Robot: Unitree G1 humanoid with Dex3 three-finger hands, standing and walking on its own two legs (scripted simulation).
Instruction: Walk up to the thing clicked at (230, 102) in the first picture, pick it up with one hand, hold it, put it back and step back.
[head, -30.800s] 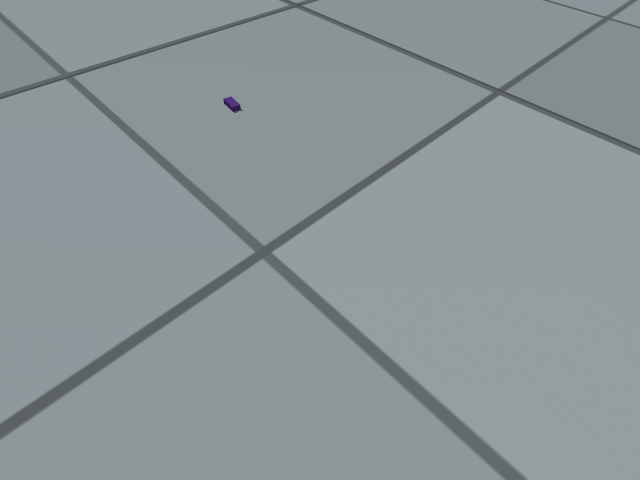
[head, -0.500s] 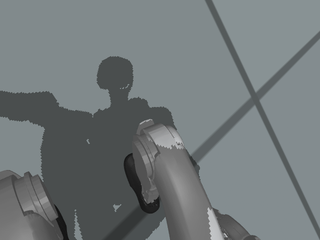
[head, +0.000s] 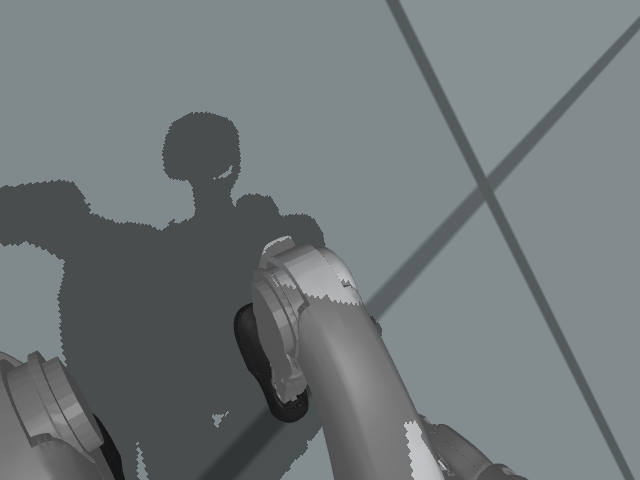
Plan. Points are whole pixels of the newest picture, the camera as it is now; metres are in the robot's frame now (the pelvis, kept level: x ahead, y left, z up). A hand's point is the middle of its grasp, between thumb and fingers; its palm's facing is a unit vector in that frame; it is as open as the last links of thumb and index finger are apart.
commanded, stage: open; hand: left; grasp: from above
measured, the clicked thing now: out of the picture +0.48 +0.31 -0.29
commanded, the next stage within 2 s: withdraw in 0.96 s
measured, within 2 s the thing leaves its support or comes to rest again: neither
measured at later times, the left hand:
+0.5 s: hand out of the picture +0.48 +0.31 -0.25, palm faces -0.43 -0.18 -0.88, open 11.2 cm
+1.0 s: hand out of the picture +0.48 +0.30 -0.25, palm faces -0.43 -0.18 -0.89, open 13.3 cm
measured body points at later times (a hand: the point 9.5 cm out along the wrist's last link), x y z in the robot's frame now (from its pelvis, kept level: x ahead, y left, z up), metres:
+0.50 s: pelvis +0.00 +0.00 +0.00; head +0.28 +0.13 +0.32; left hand +0.49 +0.31 -0.20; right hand +0.03 -0.24 -0.04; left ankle +0.05 +0.12 -0.27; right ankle +0.12 -0.14 -0.27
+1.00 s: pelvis +0.00 +0.00 +0.01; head +0.29 +0.13 +0.32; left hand +0.50 +0.31 -0.20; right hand +0.02 -0.24 -0.04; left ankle +0.05 +0.12 -0.27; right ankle +0.12 -0.14 -0.27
